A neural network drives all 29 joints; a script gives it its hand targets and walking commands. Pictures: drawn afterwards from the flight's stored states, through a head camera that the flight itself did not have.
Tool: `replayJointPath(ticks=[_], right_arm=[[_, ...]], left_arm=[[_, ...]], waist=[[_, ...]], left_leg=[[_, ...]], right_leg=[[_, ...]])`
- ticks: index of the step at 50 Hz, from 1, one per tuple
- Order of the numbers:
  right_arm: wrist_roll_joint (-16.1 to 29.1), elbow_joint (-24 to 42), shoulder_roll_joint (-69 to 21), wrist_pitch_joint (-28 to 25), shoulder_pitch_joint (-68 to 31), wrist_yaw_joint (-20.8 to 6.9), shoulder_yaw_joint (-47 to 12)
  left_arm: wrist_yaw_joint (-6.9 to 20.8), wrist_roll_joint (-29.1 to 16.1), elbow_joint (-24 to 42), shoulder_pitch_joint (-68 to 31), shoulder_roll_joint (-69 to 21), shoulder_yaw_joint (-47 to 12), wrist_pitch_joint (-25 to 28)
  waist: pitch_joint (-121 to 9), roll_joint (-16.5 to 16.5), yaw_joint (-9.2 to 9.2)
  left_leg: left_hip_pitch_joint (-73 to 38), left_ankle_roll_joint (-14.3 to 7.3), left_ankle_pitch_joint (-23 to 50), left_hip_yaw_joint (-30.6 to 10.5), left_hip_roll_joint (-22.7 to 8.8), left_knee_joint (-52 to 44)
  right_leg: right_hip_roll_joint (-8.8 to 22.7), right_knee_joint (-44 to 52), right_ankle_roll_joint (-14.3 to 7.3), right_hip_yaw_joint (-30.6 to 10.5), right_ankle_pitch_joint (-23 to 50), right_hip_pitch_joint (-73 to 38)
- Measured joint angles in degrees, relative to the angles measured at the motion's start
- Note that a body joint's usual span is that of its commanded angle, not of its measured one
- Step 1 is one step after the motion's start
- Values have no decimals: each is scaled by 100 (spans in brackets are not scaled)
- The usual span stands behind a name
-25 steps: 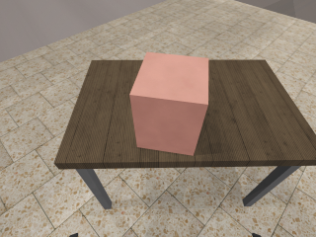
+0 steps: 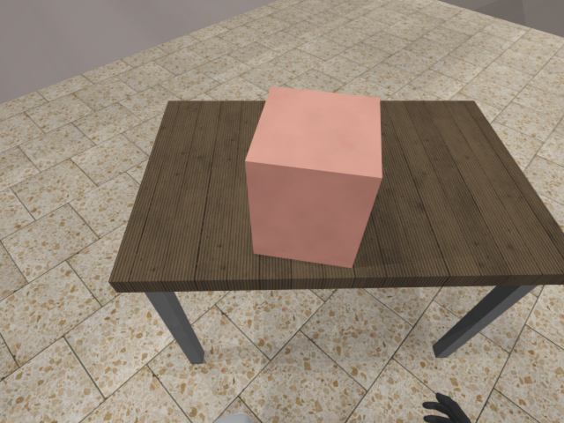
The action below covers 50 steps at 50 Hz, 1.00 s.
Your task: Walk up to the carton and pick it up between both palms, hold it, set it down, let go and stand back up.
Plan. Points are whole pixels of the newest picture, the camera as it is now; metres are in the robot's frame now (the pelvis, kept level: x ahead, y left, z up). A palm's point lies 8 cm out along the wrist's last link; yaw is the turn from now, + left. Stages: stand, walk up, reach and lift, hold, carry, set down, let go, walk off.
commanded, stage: walk up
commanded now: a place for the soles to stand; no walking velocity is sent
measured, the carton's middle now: (312, 180) +0.54 -0.03 +0.01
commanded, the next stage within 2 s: none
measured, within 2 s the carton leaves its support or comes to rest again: neither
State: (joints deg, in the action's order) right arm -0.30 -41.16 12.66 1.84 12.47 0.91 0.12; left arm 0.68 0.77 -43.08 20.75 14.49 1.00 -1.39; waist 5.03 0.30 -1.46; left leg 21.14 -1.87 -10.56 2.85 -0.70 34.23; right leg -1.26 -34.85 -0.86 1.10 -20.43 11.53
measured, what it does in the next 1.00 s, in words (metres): stands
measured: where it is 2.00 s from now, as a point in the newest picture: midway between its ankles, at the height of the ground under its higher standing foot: outside the picture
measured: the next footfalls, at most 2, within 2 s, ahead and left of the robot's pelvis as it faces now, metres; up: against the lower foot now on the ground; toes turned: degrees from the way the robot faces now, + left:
right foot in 1.52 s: +0.12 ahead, -0.24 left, +0.00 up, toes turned -5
left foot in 1.84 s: +0.14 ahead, +0.00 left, +0.00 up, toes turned -1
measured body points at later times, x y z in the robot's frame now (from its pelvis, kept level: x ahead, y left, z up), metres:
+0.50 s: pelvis +0.02 -0.01 +0.01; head +0.03 +0.00 +0.46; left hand +0.08 +0.24 -0.13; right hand +0.07 -0.26 -0.12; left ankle +0.09 +0.10 -0.72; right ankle -0.02 -0.11 -0.72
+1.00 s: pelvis +0.03 +0.00 +0.01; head +0.04 +0.00 +0.46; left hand +0.10 +0.25 -0.12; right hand +0.10 -0.26 -0.12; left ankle +0.09 +0.10 -0.72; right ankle -0.02 -0.11 -0.72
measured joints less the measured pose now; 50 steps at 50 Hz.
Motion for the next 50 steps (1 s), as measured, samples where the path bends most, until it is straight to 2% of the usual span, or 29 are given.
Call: replayJointPath(ticks=[8, 23, 50], right_arm=[[-9, -232, 135, -80, 269, -61, 85], [-17, -523, 113, -138, 613, -38, 15], [7, -686, 95, -164, 248, 4, -49]], left_arm=[[34, -50, -106, 225, -46, -4, 111], [-20, -70, -161, 57, -74, -72, 135], [-108, -96, -486, -235, -69, -98, 96]], waist=[[-250, -155, 109], [-283, -12, 205], [-260, -5, 153]], left_leg=[[-135, 17, 175, -5, -31, -313], [-270, 64, 47, 67, -36, -421], [-554, 39, -17, 175, -13, -598]], right_leg=[[-60, 313, 0, -61, 163, -106], [-67, 438, -30, -186, 96, -207], [-25, 687, 18, -314, 115, -484]])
